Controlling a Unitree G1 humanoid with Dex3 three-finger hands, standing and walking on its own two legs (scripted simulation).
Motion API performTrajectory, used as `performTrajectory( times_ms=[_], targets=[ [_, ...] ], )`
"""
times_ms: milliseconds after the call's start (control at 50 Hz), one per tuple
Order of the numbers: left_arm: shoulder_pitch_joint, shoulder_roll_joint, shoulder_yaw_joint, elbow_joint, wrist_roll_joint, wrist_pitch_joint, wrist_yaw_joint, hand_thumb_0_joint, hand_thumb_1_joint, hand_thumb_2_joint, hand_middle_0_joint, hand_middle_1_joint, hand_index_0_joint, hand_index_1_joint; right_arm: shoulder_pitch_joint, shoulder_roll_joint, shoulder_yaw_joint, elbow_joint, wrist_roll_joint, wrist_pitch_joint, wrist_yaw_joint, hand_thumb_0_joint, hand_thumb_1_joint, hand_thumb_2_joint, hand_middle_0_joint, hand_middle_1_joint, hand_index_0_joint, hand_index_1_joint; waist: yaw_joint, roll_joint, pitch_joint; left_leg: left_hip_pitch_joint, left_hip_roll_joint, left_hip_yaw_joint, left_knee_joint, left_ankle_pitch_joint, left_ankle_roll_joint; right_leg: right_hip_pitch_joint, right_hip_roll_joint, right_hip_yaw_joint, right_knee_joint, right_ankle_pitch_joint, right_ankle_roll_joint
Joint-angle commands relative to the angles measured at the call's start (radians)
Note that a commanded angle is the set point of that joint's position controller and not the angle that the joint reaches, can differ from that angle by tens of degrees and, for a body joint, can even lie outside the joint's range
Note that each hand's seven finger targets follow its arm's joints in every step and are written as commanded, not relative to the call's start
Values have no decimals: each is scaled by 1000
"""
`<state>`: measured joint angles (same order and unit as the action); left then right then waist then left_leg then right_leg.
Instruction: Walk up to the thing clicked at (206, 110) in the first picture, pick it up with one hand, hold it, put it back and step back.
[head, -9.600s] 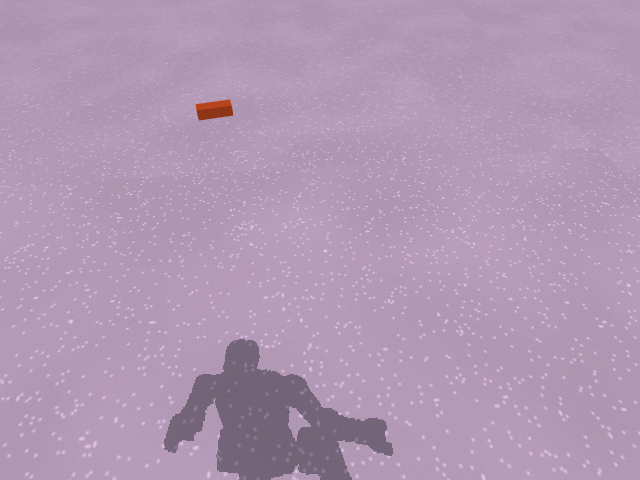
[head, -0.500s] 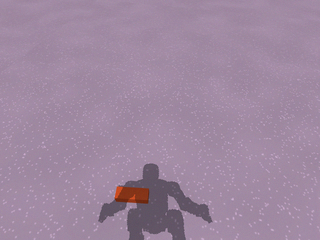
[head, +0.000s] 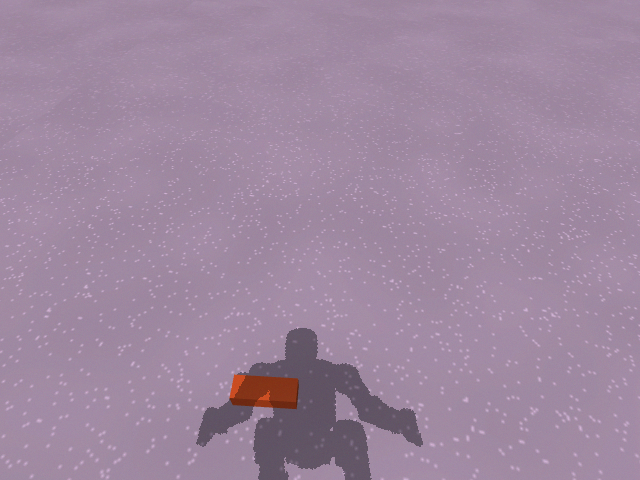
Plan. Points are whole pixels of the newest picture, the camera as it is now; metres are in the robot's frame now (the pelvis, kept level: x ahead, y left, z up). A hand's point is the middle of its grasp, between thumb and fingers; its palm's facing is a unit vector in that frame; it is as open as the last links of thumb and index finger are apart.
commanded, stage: stand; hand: left
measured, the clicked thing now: (265, 391) +0.48 +0.18 -0.75
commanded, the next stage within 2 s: walk up in 0.58 s
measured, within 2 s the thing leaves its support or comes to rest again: neither
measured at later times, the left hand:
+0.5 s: hand out of the picture +0.07 +0.25 -0.16, palm faces -0.02 -0.94 -0.34, open 7.3 cm
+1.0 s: hand out of the picture +0.07 +0.22 -0.17, palm faces -0.01 -0.94 -0.34, open 7.3 cm
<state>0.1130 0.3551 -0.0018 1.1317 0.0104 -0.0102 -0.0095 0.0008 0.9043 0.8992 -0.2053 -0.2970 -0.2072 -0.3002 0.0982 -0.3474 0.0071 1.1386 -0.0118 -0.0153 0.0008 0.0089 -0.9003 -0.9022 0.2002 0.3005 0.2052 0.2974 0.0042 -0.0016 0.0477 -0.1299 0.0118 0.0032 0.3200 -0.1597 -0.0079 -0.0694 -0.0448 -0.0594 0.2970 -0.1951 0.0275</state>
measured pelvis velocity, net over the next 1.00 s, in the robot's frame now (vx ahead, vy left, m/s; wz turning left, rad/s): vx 0.03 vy -0.04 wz -0.01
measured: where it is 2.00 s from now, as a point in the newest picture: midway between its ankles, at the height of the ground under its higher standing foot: outside the picture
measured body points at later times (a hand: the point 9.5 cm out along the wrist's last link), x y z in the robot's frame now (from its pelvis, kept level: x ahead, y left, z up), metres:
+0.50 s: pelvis +0.01 +0.00 +0.00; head +0.02 +0.00 +0.45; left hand +0.07 +0.30 -0.13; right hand +0.08 -0.30 -0.13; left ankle +0.01 +0.12 -0.75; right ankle -0.02 -0.13 -0.75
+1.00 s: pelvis +0.03 -0.04 -0.01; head +0.07 -0.04 +0.44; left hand +0.07 +0.26 -0.14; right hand +0.10 -0.36 -0.13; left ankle +0.06 +0.08 -0.73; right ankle -0.02 -0.13 -0.75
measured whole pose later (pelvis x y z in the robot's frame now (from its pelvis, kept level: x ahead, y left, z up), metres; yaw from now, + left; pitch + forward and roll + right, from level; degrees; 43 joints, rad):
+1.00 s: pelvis +0.03 -0.04 -0.01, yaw -1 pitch -2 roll +0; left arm 0.25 0.36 0.05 0.94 0.03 0.02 -0.03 0.00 0.90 0.90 -0.21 -0.30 -0.21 -0.30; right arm 0.20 -0.39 -0.04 0.98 -0.02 -0.02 -0.03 0.01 -0.90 -0.90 0.20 0.30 0.20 0.30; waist 0.03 -0.01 0.13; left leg -0.30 0.01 0.02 0.66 -0.41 0.03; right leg -0.08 0.02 -0.05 0.46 -0.34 -0.05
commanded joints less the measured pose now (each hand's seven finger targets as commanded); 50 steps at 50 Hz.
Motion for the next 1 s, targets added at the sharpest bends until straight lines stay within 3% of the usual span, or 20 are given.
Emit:
performTrajectory(
  times_ms=[0, 160, 240, 540, 560, 600, 640, 680, 700, 720, 740, 760, 780, 800, 820, 860, 920, 940, 960, 980],
  targets=[
    [-24, 209, 44, -52, 2, -15, 15, 0, 900, 900, -200, -300, -200, -300, -38, -217, -35, -54, 4, -18, -10, 0, -900, -900, 200, 300, 200, 300, -1, 10, -69, 20, 124, -101, -54, 167, 20, -2, -109, 79, -43, 99, -36],
    [-21, 209, 44, -52, 3, -15, 14, 0, 900, 900, -200, -300, -200, -300, -42, -219, -36, -54, 5, -15, -8, 0, -900, -900, 200, 300, 200, 300, -2, 10, -67, 17, 119, -100, -49, 125, 23, -14, -112, 85, -50, 84, -40],
    [-16, 211, 46, -53, -1, -16, 16, 0, 900, 900, -200, -300, -200, -300, -38, -218, -36, -54, 4, -19, -10, 0, -900, -900, 200, 300, 200, 300, 2, 7, -94, 42, 127, -101, -35, 225, 23, 7, -114, 80, -31, 141, -38],
    [-23, 211, 46, -58, 1, -15, 18, 0, 900, 900, -200, -300, -200, -300, -27, -215, -34, -60, 4, -16, -12, 0, -900, -900, 200, 300, 200, 300, -2, 1, -88, 35, 128, -91, -29, 228, 23, 17, -115, 81, -36, 162, -38],
    [-10, 246, 90, -97, 15, 0, 0, 0, 900, 900, -200, -300, -200, -300, 45, -259, -67, -72, -4, -31, -20, 0, -900, -900, 200, 300, 200, 300, -15, -65, -113, 68, 124, -102, -21, 118, 53, -3, -52, 39, 38, 45, -55],
    [-12, 207, 88, -114, 17, 16, -9, 0, 900, 900, -200, -300, -200, -300, 82, -288, -82, -76, -9, -38, -26, 0, -900, -900, 200, 300, 200, 300, -24, 30, -70, 112, 193, -201, -56, -38, 109, -154, -28, 29, 110, -122, -54],
    [-5, 193, 97, -128, 20, 27, -15, 0, 900, 900, -200, -300, -200, -300, 75, -303, -98, -104, -15, -39, -32, 0, -900, -900, 200, 300, 200, 300, -26, 82, -3, 48, 261, -281, -88, -156, 176, -222, -12, 46, 207, -236, -58],
    [15, 195, 105, -152, 24, 28, -20, 0, 900, 900, -200, -300, -200, -300, 54, -310, -107, -141, -22, -42, -36, 0, -900, -900, 200, 300, 200, 300, -13, 128, 21, 27, 291, -287, -66, -78, 211, -250, -15, 79, 263, -267, -67],
    [47, 188, 106, -154, 23, 24, -21, 0, 900, 900, -200, -300, -200, -300, 42, -302, -107, -160, -23, -43, -36, 0, -900, -900, 200, 300, 200, 300, 7, 141, 9, 10, 282, -260, -29, 6, 205, -212, -22, 88, 233, -242, -71],
    [80, 184, 106, -152, 23, 18, -20, 0, 900, 900, -200, -300, -200, -300, 20, -286, -103, -176, -20, -42, -35, 0, -900, -900, 200, 300, 200, 300, 28, 134, -10, -2, 247, -202, 28, 103, 176, -151, -23, 87, 134, -158, -76],
    [118, 200, 112, -144, 26, 10, -17, 0, 900, 900, -200, -300, -200, -300, 8, -257, -97, -190, -15, -38, -33, 0, -900, -900, 200, 300, 200, 300, 47, 89, -37, -56, 192, -134, 102, 156, 126, -51, -42, 111, 61, 20, -83],
    [145, 248, 124, -145, 31, 2, -14, 0, 900, 900, -200, -300, -200, -300, -6, -229, -93, -213, -5, -34, -31, 0, -900, -900, 200, 300, 200, 300, 49, -5, -43, -140, 91, -39, 219, 104, 65, 28, -103, 209, 5, 119, -112],
    [132, 293, 133, -162, 24, 1, -13, 0, 900, 900, -200, -300, -200, -300, -6, -188, -77, -229, -1, -31, -31, 0, -900, -900, 200, 300, 200, 300, 48, -82, -18, -221, -12, 48, 296, -104, 14, 59, -174, 291, -17, 102, -178],
    [113, 302, 138, -190, 27, 3, -13, 0, 900, 900, -200, -300, -200, -300, 6, -183, -77, -230, -7, -26, -34, 0, -900, -900, 200, 300, 200, 300, 49, -129, 15, -291, -29, 65, 388, -315, 12, 69, -233, 338, -18, 114, -245],
    [141, 291, 139, -205, 31, 4, -11, 0, 900, 900, -200, -300, -200, -300, 12, -198, -82, -233, -12, -24, -36, 0, -900, -900, 200, 300, 200, 300, 67, -139, 34, -339, -15, 11, 489, -412, 22, 61, -263, 367, -26, 177, -277],
    [128, 257, 129, -239, 33, 11, -6, 0, 900, 900, -200, -300, -200, -300, 52, -200, -78, -234, -3, -29, -36, 0, -900, -900, 200, 300, 200, 300, 49, -152, 52, -350, 2, -29, 500, -397, 31, 73, -217, 288, 21, 361, -265],
    [120, 237, 118, -269, 25, 11, 3, 0, 900, 900, -200, -300, -200, -300, 86, -192, -79, -238, -4, -34, -35, 0, -900, -900, 200, 300, 200, 300, 37, -153, -18, -281, 12, 9, 352, -265, 33, 140, -171, 194, 106, 616, -221],
    [112, 235, 115, -277, 19, 12, 4, 0, 900, 900, -200, -300, -200, -300, 81, -189, -81, -241, -9, -34, -34, 0, -900, -900, 200, 300, 200, 300, 34, -141, -25, -230, 9, 23, 300, -226, 38, 101, -166, 170, 124, 606, -210],
    [88, 237, 112, -287, 12, 15, 5, 0, 900, 900, -200, -300, -200, -300, 108, -182, -84, -233, -10, -34, -36, 0, -900, -900, 200, 300, 200, 300, 12, -124, -40, -157, 2, 38, 212, -155, 42, 62, -160, 150, 163, 573, -195],
    [50, 232, 104, -296, 2, 18, 4, 0, 900, 900, -200, -300, -200, -300, 157, -185, -89, -215, -10, -36, -37, 0, -900, -900, 200, 300, 200, 300, -23, -99, -64, -37, -4, 41, 117, -7, 48, -15, -149, 128, 208, 515, -168]
  ],
)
